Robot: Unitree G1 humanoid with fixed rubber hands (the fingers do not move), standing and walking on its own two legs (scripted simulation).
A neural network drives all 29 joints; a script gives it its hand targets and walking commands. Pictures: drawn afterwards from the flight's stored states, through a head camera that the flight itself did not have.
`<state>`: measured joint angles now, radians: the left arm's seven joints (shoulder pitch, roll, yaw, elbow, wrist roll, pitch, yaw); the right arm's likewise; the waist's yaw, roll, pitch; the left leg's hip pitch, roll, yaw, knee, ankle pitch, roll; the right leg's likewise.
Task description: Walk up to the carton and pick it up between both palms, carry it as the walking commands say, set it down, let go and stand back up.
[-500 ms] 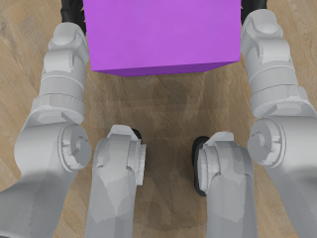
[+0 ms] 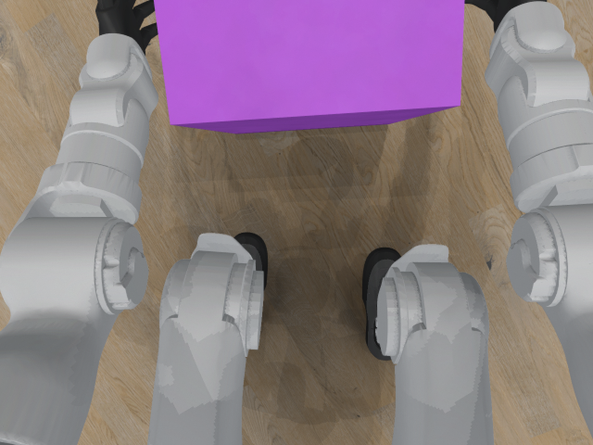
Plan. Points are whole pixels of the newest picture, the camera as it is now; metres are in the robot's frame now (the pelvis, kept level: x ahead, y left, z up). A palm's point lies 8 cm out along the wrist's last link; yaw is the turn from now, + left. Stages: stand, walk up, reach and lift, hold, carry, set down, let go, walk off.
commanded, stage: set down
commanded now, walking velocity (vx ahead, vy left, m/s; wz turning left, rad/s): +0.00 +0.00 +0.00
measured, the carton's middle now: (307, 37) +0.54 +0.03 -0.24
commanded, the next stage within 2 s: let go in 1.38 s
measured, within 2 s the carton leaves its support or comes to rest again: neither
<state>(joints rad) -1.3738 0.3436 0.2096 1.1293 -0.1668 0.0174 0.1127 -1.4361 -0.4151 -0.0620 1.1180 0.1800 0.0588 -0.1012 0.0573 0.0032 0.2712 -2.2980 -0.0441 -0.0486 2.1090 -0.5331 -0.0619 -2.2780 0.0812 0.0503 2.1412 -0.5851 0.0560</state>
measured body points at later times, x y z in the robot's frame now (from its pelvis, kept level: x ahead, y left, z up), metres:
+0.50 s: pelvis -0.01 +0.00 +0.06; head +0.36 +0.02 +0.30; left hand +0.54 +0.25 -0.09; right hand +0.58 -0.17 -0.08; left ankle +0.12 +0.13 -0.35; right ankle +0.10 -0.12 -0.35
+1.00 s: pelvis +0.03 +0.00 +0.19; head +0.34 +0.00 +0.51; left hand +0.54 +0.25 +0.09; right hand +0.58 -0.19 +0.09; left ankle +0.12 +0.13 -0.35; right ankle +0.10 -0.12 -0.35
